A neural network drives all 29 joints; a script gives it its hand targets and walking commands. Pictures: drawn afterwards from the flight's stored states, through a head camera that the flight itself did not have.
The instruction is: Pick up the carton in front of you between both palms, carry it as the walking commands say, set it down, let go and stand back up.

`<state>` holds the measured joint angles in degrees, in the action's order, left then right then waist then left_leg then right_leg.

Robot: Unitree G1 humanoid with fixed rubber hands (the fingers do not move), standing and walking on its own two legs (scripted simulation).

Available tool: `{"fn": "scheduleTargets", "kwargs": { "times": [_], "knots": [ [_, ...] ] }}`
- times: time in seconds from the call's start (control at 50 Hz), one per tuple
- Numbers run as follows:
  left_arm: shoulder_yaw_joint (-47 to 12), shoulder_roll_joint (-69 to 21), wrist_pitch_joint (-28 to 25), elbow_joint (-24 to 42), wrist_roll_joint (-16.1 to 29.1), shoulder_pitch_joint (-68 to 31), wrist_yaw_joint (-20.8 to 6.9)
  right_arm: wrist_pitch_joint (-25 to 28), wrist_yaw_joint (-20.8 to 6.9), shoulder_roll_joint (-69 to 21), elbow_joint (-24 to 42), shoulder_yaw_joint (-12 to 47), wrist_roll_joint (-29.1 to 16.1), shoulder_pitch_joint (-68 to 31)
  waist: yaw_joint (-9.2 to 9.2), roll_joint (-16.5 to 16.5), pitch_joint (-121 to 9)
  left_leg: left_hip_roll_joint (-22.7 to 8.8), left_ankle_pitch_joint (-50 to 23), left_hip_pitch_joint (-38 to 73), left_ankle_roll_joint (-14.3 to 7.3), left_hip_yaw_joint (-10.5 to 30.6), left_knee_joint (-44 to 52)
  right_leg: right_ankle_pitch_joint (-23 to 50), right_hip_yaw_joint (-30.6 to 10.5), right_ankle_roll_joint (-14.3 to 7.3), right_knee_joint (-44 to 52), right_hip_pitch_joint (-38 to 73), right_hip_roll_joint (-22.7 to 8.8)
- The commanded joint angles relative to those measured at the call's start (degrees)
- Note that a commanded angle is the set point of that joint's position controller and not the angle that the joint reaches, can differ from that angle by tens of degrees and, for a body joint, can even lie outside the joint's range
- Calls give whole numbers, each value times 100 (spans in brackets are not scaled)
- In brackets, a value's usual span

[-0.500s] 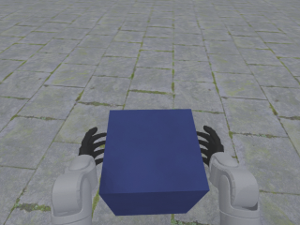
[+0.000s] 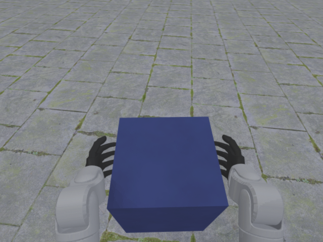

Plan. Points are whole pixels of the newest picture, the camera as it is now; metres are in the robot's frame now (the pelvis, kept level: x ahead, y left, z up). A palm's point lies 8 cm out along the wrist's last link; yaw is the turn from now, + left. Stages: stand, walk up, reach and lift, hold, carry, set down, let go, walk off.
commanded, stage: carry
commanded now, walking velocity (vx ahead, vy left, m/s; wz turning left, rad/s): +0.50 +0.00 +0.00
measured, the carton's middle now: (164, 178) +0.26 +0.00 +0.03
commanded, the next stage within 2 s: none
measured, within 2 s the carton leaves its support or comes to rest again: neither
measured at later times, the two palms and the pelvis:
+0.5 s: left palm (119, 88) +0.54 +0.14 +0.11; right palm (210, 89) +0.54 -0.16 +0.10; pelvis +0.31 -0.01 +0.00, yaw +0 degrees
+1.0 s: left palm (126, 60) +0.74 +0.14 +0.11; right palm (200, 58) +0.74 -0.15 +0.11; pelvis +0.50 -0.01 +0.01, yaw +0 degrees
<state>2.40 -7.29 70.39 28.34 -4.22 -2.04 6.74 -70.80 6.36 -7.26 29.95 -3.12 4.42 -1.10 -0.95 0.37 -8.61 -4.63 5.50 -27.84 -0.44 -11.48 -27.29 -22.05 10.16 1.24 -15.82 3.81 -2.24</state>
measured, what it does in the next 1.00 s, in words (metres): walks ahead: left foot, then right foot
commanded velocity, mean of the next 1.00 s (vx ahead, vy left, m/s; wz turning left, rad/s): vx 0.21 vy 0.00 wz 0.00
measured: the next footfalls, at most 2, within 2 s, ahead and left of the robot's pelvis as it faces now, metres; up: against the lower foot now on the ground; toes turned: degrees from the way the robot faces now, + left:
left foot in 0.02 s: +0.18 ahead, +0.11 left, +0.00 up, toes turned +11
right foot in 0.52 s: +0.49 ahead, -0.12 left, +0.00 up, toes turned +1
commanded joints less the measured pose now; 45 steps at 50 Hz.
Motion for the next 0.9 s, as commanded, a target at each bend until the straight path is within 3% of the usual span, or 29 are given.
{"fn": "scheduleTargets", "kwargs": {
  "times": [0.0, 0.02, 0.04, 0.06, 0.08, 0.1, 0.12, 0.16, 0.22, 0.3, 0.42, 0.46, 0.48, 0.5, 0.52, 0.54, 0.56, 0.6, 0.62, 0.64, 0.66, 0.74, 0.8, 0.84, 0.86, 0.88],
  "knots": [
    [-3637, -4259, 77, 303, 1882, -2235, -934, -41, -861, -4313, 7, 3609, -1843, -2168, 161, 390, -730, 263, 297, 2369, -134, -261, 288, 3665, 245, -291, -1873, -1017, -807],
    [-3679, -4249, 107, 361, 1888, -2324, -937, -32, -871, -4292, -68, 3540, -1796, -2071, 255, -628, -1094, -958, 1075, 3377, -485, 1766, 901, 2325, 349, 4, -3424, -2218, -395],
    [-3801, -4371, 118, 464, 1944, -2417, -960, 12, -898, -4404, -157, 3554, -1818, -2174, 254, -2000, -1358, -2051, 800, 4476, -1177, 3911, 1386, -241, -26, 131, -4824, -3909, 306],
    [-3877, -4568, 89, 415, 2010, -2490, -1001, 44, -941, -4635, -131, 3582, -1877, -2092, 237, -1653, -1300, -2076, 89, 4283, -1277, 3833, 1424, -568, -759, -57, -5575, -4312, 22],
    [-3929, -4821, 27, 384, 2031, -2555, -1048, 104, -983, -4921, -68, 3639, -1915, -2195, 235, -1210, -1269, -1890, -488, 3967, -1209, 3245, 1298, -400, -892, -197, -5783, -4372, -201],
    [-3967, -5089, -52, 342, 2050, -2560, -1087, 173, -1024, -5158, 10, 3735, -1969, -2331, 202, -579, -1263, -1776, -470, 3661, -1018, 2751, 1278, -42, -1015, -260, -5576, -4303, -417],
    [-3990, -5290, -131, 322, 2047, -2558, -1110, 244, -1055, -5349, 97, 3845, -2023, -2482, 164, -332, -1156, -1646, -434, 3234, -824, 2321, 1407, 300, -1038, -266, -5141, -4101, -557],
    [-4032, -5484, -265, 316, 2000, -2458, -1108, 349, -1102, -5477, 214, 3979, -2120, -2570, 143, -543, -1141, -1437, -44, 2897, -675, 1760, 1648, 671, -841, -247, -4539, -3820, -506],
    [-4022, -5452, -378, 403, 1873, -2221, -1044, 419, -1147, -5358, 363, 4065, -2195, -2438, 166, -711, -924, -1317, 121, 2886, -756, 1307, 1926, 1010, -563, -101, -3615, -3940, -472],
    [-4006, -5155, -324, 641, 1844, -2132, -961, 365, -1129, -4971, 552, 4028, -2174, -2282, 189, -782, -546, -1075, -630, 3091, -707, 823, 1900, 1587, -239, -7, -2353, -4021, -371],
    [-3864, -4510, -40, 615, 1887, -2110, -931, 119, -984, -4372, 351, 3745, -1897, -2035, 206, -961, 39, -997, -1329, 3244, -494, 402, 1660, 2011, 70, -170, -1298, -3580, -228],
    [-3765, -4411, 25, 519, 1906, -2075, -944, 51, -949, -4318, 321, 3716, -1849, -2115, 109, -871, -57, -841, -2733, 3155, -271, 36, 734, 2186, 412, -214, -879, -2660, 54],
    [-3710, -4388, 43, 452, 1891, -2015, -954, 21, -935, -4306, 305, 3706, -1834, -2103, 45, -654, -373, -571, -3016, 2824, -57, -263, -180, 2318, 636, -213, -623, -1634, 303],
    [-3658, -4379, 57, 420, 1858, -2001, -970, 2, -923, -4253, 287, 3693, -1823, -2142, -32, -342, -730, -382, -1845, 2023, 155, -272, -1190, 2929, 56, -216, -622, -500, -236],
    [-3583, -4332, 51, 322, 1824, -2013, -991, -42, -911, -4303, 409, 3786, -1865, -2247, -89, 940, -1438, 149, 76, 442, 441, -121, -2921, 4183, -2104, -1004, -731, 1164, -1866],
    [-3573, -4485, 23, 201, 1907, -1856, -1018, -55, -940, -4384, 378, 3829, -1893, -2196, -81, 1665, -1591, 570, 2437, -252, 478, 357, -3961, 5395, -3020, -1507, -307, 1242, -2289],
    [-3607, -4695, -24, 290, 1951, -1884, -1066, -3, -974, -4680, 290, 3924, -1930, -2230, -29, 1261, -1571, 307, 2620, -336, 336, 866, -4339, 5805, -2501, -1486, -344, 959, -2261],
    [-3735, -5244, -169, 337, 2023, -2103, -1156, 151, -1041, -5223, 277, 4072, -1988, -2423, 7, 590, -1429, -146, 2157, -136, 138, 1100, -3576, 5578, -1561, -1065, -275, 273, -1926],
    [-3785, -5440, -241, 357, 2049, -2180, -1191, 228, -1058, -5442, 295, 4128, -2004, -2467, 40, 515, -1322, -248, 1889, 201, 137, 1088, -2740, 5272, -1139, -782, -119, -132, -1682],
    [-3832, -5545, -308, 414, 2088, -2285, -1221, 297, -1054, -5582, 305, 4175, -1999, -2461, 48, 634, -1317, -86, 1755, 483, 161, 856, -2124, 5096, -846, -673, -68, -277, -1508],
    [-3862, -5585, -356, 451, 2109, -2283, -1250, 359, -1040, -5662, 280, 4204, -1970, -2355, 53, 730, -1369, 8, 1750, 709, 187, 733, -1694, 5025, -675, -700, -34, -324, -1439],
    [-3915, -5402, -433, 581, 2119, -1997, -1294, 472, -972, -5543, 457, 4232, -1860, -2131, 19, 909, -1497, 108, 1067, 1079, 229, 379, -550, 4785, -335, -804, -264, -348, -1363],
    [-3903, -5148, -373, 725, 2090, -2035, -1251, 386, -964, -5261, 650, 4201, -1904, -2205, 64, 721, -1259, 12, -495, 1749, 249, 199, 538, 3487, -104, -547, -507, -902, -1073],
    [-3817, -4892, -262, 590, 1973, -2013, -1194, 236, -972, -4912, 620, 4080, -1903, -2231, 49, 383, -1169, -518, -1125, 2287, 246, 465, 633, 2405, -162, -302, -776, -1405, -948],
    [-3778, -4734, -185, 519, 1913, -2047, -1154, 158, -974, -4689, 529, 3996, -1883, -2282, 18, -85, -1061, -839, -2115, 2343, 130, 731, 339, 1900, -164, -156, -894, -1656, -748],
    [-3764, -4595, -97, 558, 1894, -2102, -1120, 118, -986, -4620, 353, 3931, -1887, -2292, 44, -365, -960, -902, -2011, 2097, -9, 802, 233, 1814, -300, -70, -738, -1509, -673]
  ]
}}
